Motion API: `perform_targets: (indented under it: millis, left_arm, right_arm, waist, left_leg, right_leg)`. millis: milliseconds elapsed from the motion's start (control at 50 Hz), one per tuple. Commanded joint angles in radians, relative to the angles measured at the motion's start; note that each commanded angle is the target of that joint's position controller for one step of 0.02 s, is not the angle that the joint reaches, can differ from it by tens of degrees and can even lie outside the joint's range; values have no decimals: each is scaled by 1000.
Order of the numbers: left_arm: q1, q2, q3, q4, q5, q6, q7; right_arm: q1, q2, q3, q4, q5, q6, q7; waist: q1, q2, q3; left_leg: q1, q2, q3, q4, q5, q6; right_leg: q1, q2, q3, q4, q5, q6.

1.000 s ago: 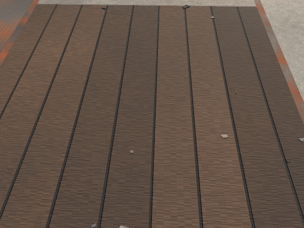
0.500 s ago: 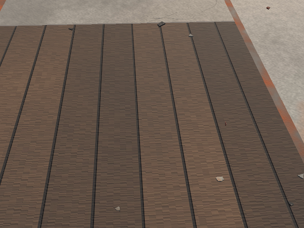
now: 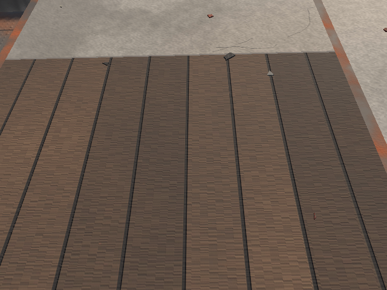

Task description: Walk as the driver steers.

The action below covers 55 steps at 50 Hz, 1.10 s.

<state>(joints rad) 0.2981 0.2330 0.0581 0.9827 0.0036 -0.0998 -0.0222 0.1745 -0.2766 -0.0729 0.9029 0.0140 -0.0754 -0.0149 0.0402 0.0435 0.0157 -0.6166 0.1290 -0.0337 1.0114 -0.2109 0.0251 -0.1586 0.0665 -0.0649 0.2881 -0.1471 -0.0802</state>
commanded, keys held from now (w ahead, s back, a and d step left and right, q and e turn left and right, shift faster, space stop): w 0.12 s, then w+q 0.88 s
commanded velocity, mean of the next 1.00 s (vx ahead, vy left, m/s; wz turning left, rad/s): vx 0.50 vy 0.00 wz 0.39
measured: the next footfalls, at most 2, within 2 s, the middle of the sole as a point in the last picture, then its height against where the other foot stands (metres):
left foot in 0.32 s outside the picture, level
right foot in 0.82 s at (212, 242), level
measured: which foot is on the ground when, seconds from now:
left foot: up 0.00-0.30, down 0.32-0.84, up 0.86-1.00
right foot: down 0.00-0.34, up 0.36-0.80, down 0.82-1.00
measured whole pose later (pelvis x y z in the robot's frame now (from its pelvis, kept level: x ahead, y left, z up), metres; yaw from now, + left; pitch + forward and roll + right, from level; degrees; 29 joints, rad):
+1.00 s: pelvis +0.57 +0.09 -0.01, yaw +26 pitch +1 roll -2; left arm 0.19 0.25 0.06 0.84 0.01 -0.11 -0.01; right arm 0.29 -0.31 -0.08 0.77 0.03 -0.03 -0.01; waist 0.01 0.05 0.02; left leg -0.53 0.04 -0.06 1.15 -0.35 0.02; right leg -0.24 0.02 -0.07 0.39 -0.17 -0.03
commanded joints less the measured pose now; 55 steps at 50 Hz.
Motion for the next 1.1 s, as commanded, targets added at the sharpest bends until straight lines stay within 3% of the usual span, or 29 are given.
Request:
perform_targets:
  millis: [20, 100, 200, 240, 260, 280, 300, 320, 340, 360, 380, 400, 420, 440, 500, 540, 640, 740, 780, 800, 820, 840, 860, 880, 900, 920, 940, 1000, 1100]
  left_arm:
    - [-16, 154, 28, -46, -3, -11, 20]
    - [44, 159, 25, -25, -13, -3, 28]
    - [107, 171, 33, 16, -13, 17, 33]
    - [93, 179, 39, 17, -14, 26, 38]
    - [71, 191, 43, 10, -13, 30, 40]
    - [51, 201, 46, 2, -13, 35, 43]
    - [32, 195, 44, -7, -11, 43, 46]
    - [37, 180, 34, -30, 0, 45, 53]
    - [128, 64, -6, -66, 20, 21, 37]
    - [100, 84, -8, -57, 0, -18, 22]
    - [5, 159, 12, -89, -36, -46, 11]
    - [-59, 166, 12, -105, -43, -59, 13]
    - [-85, 163, 19, -107, -25, -59, 21]
    - [-83, 168, 28, -108, -10, -48, 29]
    - [-85, 129, 30, -129, 7, -13, 39]
    - [-164, 121, 30, -163, 10, -5, 45]
    - [-341, 91, 17, -226, -2, -16, 29]
    - [-401, 136, 21, -271, -13, -36, 8]
    - [-339, 162, 29, -262, -16, -47, 5]
    - [-244, 186, 42, -237, -10, -52, 10]
    - [-96, 231, 57, -217, 6, -56, 17]
    - [50, 315, 82, -195, 18, -43, 24]
    - [67, 271, 72, -180, -5, -30, 16]
    - [13, 187, 49, -202, -12, -24, 16]
    - [-45, 156, 38, -214, -7, -16, 18]
    - [-93, 139, 31, -212, 0, -11, 16]
    - [-118, 119, 24, -209, 7, -11, 17]
    - [-126, 137, 32, -189, 3, -22, 15]
    - [-109, 183, 47, -169, 1, -20, 21]
  right_arm:
    - [-12, -44, -12, -52, -8, 0, 0]
    - [-145, -19, 1, -85, -2, -9, 14]
    - [-251, -23, 13, -130, 13, -15, 47]
    - [-249, -39, 10, -145, 16, -17, 61]
    - [-218, -56, 3, -144, 14, -16, 65]
    - [-151, -81, -10, -132, 11, -14, 66]
    - [-12, -115, -33, -92, 8, -11, 64]
    - [152, -177, -61, -52, 5, -6, 56]
    - [248, -284, -86, -41, 1, -3, 51]
    - [257, -216, -62, -39, 6, -2, 52]
    - [196, -165, -47, -52, 2, -6, 50]
    - [122, -137, -39, -76, -2, -10, 48]
    - [62, -111, -30, -92, -7, -12, 49]
    - [30, -85, -20, -106, -14, -14, 47]
    - [46, -115, -26, -114, -7, -15, 33]
    - [87, -145, -34, -108, -4, -15, 17]
    - [162, -147, -36, -93, 5, -2, -1]
    - [209, -143, -38, -80, 12, 15, -10]
    - [194, -146, -42, -93, 7, 23, -14]
    - [178, -126, -35, -106, 5, 24, -13]
    - [156, -82, -17, -129, -4, 21, -7]
    - [265, -26, -1, -147, 14, 11, -6]
    - [305, -60, 3, -160, 22, 5, -6]
    - [242, -147, -19, -156, 27, 9, -5]
    - [169, -157, -24, -169, 21, 17, -6]
    - [130, -144, -26, -183, 10, 20, -5]
    - [124, -126, -30, -189, 7, 26, -1]
    - [122, -70, -21, -213, 15, 43, 8]
    - [31, -56, -13, -260, 12, 40, 25]
  waist:
    - [-28, -88, 15]
    - [15, -96, 45]
    - [42, -96, 76]
    - [22, -105, 66]
    - [-3, -118, 39]
    - [-43, -133, -13]
    - [-115, -121, -93]
    - [-172, -61, -193]
    - [-125, 175, -311]
    - [-137, 166, -377]
    - [-141, 125, -243]
    - [-120, 40, -157]
    - [-84, -26, -90]
    - [-49, -25, -68]
    - [-21, 9, -47]
    - [-38, 10, -17]
    - [-100, 41, 10]
    - [-107, 47, 5]
    - [-68, 78, -15]
    - [-19, 76, -65]
    - [52, 30, -190]
    - [47, -200, -350]
    - [30, -360, -372]
    - [42, -229, -230]
    - [36, -142, -124]
    - [14, -112, -51]
    - [-11, -131, -20]
    - [-31, -150, 0]
    - [-17, -107, 6]
  left_leg:
    - [-85, 30, -18, -134, 157, -24]
    - [-38, -13, 27, -356, 318, -23]
    - [-80, -36, 37, -461, 269, 13]
    - [-60, -54, 43, -473, 184, 47]
    - [3, -79, 62, -474, 140, 66]
    - [111, -116, 92, -472, 114, 85]
    - [297, -160, 120, -496, 135, 111]
    - [576, -94, -5, -484, 158, 154]
    - [955, 151, -513, -551, 24, 337]
    - [1039, 219, -776, -713, -84, 377]
    - [944, 182, -640, -722, -81, 318]
    - [799, 138, -503, -733, -4, 284]
    - [648, 101, -406, -752, 96, 264]
    - [547, 70, -345, -777, 170, 248]
    - [421, 37, -281, -822, 238, 261]
    - [395, 22, -256, -837, 236, 253]
    - [356, -32, -223, -818, 133, 186]
    - [497, 18, -341, -699, 130, 173]
    - [522, 23, -381, -630, 193, 160]
    - [502, -19, -367, -546, 250, 137]
    - [401, -76, -307, -329, 221, 105]
    - [65, -217, -158, 9, -50, 21]
    - [-124, -191, -137, 188, -401, 11]
    - [-184, -129, -156, 268, -332, 7]
    - [-172, -91, -115, 268, -252, 3]
    - [-144, -62, -100, 224, -190, 0]
    - [-105, -32, -99, 186, -151, 3]
    - [-72, 1, -68, 129, -82, -7]
    - [-95, 2, -43, -102, 150, -20]
  right_leg:
    - [28, -279, 203, -181, 185, -149]
    - [45, -243, 127, -190, 173, -115]
    - [222, -313, 85, -142, 208, -104]
    - [283, -340, 60, -88, 322, -84]
    - [295, -341, 39, -34, 470, -71]
    - [298, -332, 15, 58, 648, -55]
    - [262, -294, -28, 236, 759, -29]
    - [77, -253, -61, 494, 611, 8]
    - [-361, -73, -51, 891, 57, 82]
    - [-537, -13, 119, 1044, -402, 78]
    - [-633, -78, 165, 1082, -350, 51]
    - [-617, -126, 153, 1028, -259, 37]
    - [-566, -157, 144, 936, -202, 42]
    - [-491, -184, 147, 865, -167, 48]
    - [-426, -180, 130, 732, -114, 90]
    - [-460, -165, 123, 598, -5, 117]
    - [-371, -96, 117, 281, 257, 123]
    - [-343, -76, 153, 167, 180, 106]
    - [-254, -69, 141, 140, 97, 81]
    - [-113, -72, 129, 106, 100, 53]
    - [138, -185, 216, 149, 93, -6]
    - [532, -410, 564, 138, -32, -146]
    - [582, -509, 829, 49, -204, -187]
    - [457, -471, 724, 26, -298, -146]
    - [312, -427, 575, 3, -236, -109]
    - [185, -388, 477, -32, -146, -98]
    - [109, -356, 397, -61, -77, -86]
    - [28, -327, 245, -131, 43, -102]
    - [70, -311, 59, -152, 224, -98]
